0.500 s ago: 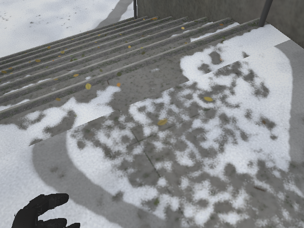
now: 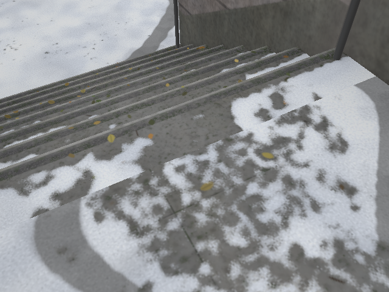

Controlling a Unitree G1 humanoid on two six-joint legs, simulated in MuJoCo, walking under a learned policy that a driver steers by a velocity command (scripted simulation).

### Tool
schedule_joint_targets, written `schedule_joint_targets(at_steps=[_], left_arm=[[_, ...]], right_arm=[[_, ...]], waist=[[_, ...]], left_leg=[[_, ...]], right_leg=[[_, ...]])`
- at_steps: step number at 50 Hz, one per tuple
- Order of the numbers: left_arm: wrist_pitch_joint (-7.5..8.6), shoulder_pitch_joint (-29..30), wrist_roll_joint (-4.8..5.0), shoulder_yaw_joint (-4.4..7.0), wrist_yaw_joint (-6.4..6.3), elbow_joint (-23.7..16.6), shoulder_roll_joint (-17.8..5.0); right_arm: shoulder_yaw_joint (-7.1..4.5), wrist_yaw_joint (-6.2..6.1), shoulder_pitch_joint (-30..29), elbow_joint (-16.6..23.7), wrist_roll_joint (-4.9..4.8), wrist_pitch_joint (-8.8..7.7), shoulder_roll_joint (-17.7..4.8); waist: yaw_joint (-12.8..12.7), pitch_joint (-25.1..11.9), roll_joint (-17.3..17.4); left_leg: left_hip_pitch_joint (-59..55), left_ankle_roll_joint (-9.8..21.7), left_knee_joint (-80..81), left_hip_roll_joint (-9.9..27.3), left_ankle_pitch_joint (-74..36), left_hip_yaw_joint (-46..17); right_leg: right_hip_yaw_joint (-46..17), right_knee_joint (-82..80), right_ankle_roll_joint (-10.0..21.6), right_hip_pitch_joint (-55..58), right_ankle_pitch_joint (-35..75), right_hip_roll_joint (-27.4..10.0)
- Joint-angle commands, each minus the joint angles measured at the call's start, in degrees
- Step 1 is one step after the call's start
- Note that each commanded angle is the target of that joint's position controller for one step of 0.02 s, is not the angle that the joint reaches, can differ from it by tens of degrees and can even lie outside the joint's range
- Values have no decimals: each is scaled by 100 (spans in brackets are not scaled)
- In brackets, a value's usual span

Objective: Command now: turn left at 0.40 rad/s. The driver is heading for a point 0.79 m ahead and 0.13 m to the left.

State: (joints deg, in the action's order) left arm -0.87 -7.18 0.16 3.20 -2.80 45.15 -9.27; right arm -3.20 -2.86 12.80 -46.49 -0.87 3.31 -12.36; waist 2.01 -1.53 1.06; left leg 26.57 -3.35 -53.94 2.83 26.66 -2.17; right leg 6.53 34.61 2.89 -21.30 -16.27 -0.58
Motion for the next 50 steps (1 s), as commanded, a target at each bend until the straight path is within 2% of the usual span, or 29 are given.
schedule_joint_targets(at_steps=[1,3,4,5,6,7,8,9,10,11,13,16,20,23,25,27,28,29,30,31,32,34,36,41,45,46,48,49,50], left_arm=[[16,123,89,309,-58,-376,-1051],[-63,322,144,341,-80,-357,-1127],[-96,327,170,350,-82,-321,-1109],[-145,214,182,334,-100,-298,-917],[-155,227,17,257,-95,-500,-577],[-72,1093,-36,188,-85,-869,-580],[-21,1341,78,272,-97,-878,-847],[-4,1272,107,265,-148,-784,-814],[-19,1123,40,266,-205,-635,-815],[-49,960,-16,288,-243,-595,-916],[-63,994,13,207,-153,-667,-698],[-13,1066,14,130,-68,-700,-604],[-44,1277,38,185,23,-789,-788],[13,1443,67,167,84,-918,-733],[142,1117,97,225,178,-888,-864],[277,499,97,290,305,-714,-963],[307,186,1,343,327,-578,-1065],[301,-434,-123,357,349,-495,-1253],[330,-845,-239,503,421,-260,-1818],[417,-602,-81,455,412,-417,-1492],[425,-383,42,372,357,-406,-1236],[395,-198,110,313,278,-407,-1065],[421,-367,63,281,254,-325,-1051],[340,-952,152,330,186,-115,-1360],[333,-1265,201,367,163,-6,-1606],[364,-1184,244,352,202,-40,-1585],[423,-1179,222,293,250,-44,-1378],[504,-955,189,187,278,-147,-1065],[635,-1135,257,33,269,-410,-551]], right_arm=[[-48,65,-129,501,1,-61,-310],[-96,98,83,487,40,-85,-357],[-129,126,274,420,70,-79,-381],[-195,141,428,350,113,-72,-544],[-365,87,546,463,117,-96,-1198],[-374,164,589,671,257,-188,-1372],[-334,200,610,747,423,-297,-1253],[-351,146,385,792,326,-347,-1238],[-353,70,139,863,134,-312,-1193],[-317,7,3,890,-3,-260,-1073],[-259,-74,141,834,-60,-151,-887],[-325,-134,120,920,-48,-92,-1053],[-406,-62,-3,1127,-16,-107,-1169],[-385,-21,-133,1249,-61,-47,-1190],[-426,15,-161,1345,-27,-7,-1324],[-349,82,-203,1437,-65,-66,-1057],[-279,84,6,1405,-22,-157,-770],[-128,114,228,1410,131,-224,-224],[-206,93,233,1748,-77,-315,-520],[-357,60,23,1638,-101,-411,-1065],[-374,63,-97,1558,-88,-439,-1166],[-357,89,120,1364,48,-456,-1025],[-290,171,-5,1358,74,-513,-827],[-31,240,-900,1640,110,-719,-312],[-124,371,-953,1615,0,-879,-547],[-185,329,-755,1572,-27,-912,-640],[-320,258,-133,1419,-41,-895,-785],[-428,184,716,1334,-26,-884,-1067],[-585,188,1546,1153,173,-823,-1763]], waist=[[-129,-434,-876],[77,-493,-1000],[169,-468,-892],[102,-409,-478],[-102,-323,1181],[308,-491,1944],[357,-440,996],[176,-313,649],[35,-267,291],[-106,-302,242],[-181,-470,373],[-134,-517,404],[-52,-379,721],[-26,-195,895],[-113,-374,1036],[-329,-456,983],[-367,-568,733],[-406,-884,-527],[-230,-508,-1998],[-301,87,-1430],[-230,407,-1172],[-98,290,-839],[-124,177,-737],[-522,370,-809],[-500,300,-1028],[-331,246,-1005],[16,-8,-789],[498,-530,-464],[552,-1371,1311]], left_leg=[[114,158,408,-31,117,263],[-495,306,1481,-237,-446,610],[-885,443,2131,-358,-1032,743],[-1307,646,2535,-299,-1608,389],[-2170,1249,2810,986,-3466,-1731],[-2320,2405,3504,1964,-4637,-3301],[-2476,2560,3503,1959,-4535,-3236],[-2653,2254,3279,1627,-4695,-2668],[-2646,1893,3146,1322,-4895,-2153],[-2561,1657,3066,1157,-5042,-1886],[-2424,1447,2982,853,-5323,-1526],[-2261,1313,2962,574,-4591,-1361],[-1612,1355,3149,524,-2639,-1898],[-1266,1476,3159,451,-2321,-2284],[-1372,1516,3058,437,-2305,-2567],[-1048,1314,2832,183,-813,-2573],[-630,1060,2397,-119,129,-2306],[246,705,554,-853,1097,-1405],[1830,617,-331,-1234,1478,-1096],[2243,514,-983,-793,767,-1323],[2291,490,-1082,-702,164,-1286],[2112,346,-1074,-463,-762,-1171],[1786,222,-969,-264,-1367,-683],[937,-33,963,-128,-1625,23],[-184,35,1971,-372,-1198,183],[-676,109,2312,-419,-1342,216],[-1902,321,2685,-382,-1664,200],[-3097,608,2846,278,-1601,-484],[-4487,1397,3360,1803,-664,-2838]], right_leg=[[-1567,-1128,950,871,1747,-1720],[-1167,-824,660,809,2049,-1572],[-928,-505,396,700,1962,-1482],[-567,211,13,319,1366,-1244],[186,2155,-622,-1334,-275,-551],[-511,3117,-691,-2456,-2321,214],[-1068,3912,-618,-2838,-2254,153],[-1186,4049,-561,-3102,-1758,90],[-1185,3780,-575,-3096,-1193,-3],[-1220,3537,-578,-2880,-714,-72],[-1106,3245,-618,-2411,-82,72],[-1094,2171,-771,-1949,411,158],[-1191,1349,-776,-1262,427,258],[-1067,788,-740,-772,-81,424],[-1056,332,-568,-364,-354,458],[-949,-809,-309,678,231,333],[-1145,-1003,-189,1439,315,-25],[-2481,-1245,234,2418,69,-1147],[-4655,-2096,1202,2480,-1582,-1917],[-4738,-2326,1376,2104,-2632,-1997],[-4121,-2309,1187,1802,-2341,-1762],[-3341,-2269,893,1749,-1499,-1381],[-2742,-2321,891,1485,-646,-1142],[-2156,-2380,936,997,199,-834],[-2222,-2061,897,738,165,-899],[-2343,-1894,807,556,-44,-872],[-2365,-1278,565,142,207,-704],[-2014,68,261,-448,262,-308],[-1187,2117,-35,-1869,-900,380]])
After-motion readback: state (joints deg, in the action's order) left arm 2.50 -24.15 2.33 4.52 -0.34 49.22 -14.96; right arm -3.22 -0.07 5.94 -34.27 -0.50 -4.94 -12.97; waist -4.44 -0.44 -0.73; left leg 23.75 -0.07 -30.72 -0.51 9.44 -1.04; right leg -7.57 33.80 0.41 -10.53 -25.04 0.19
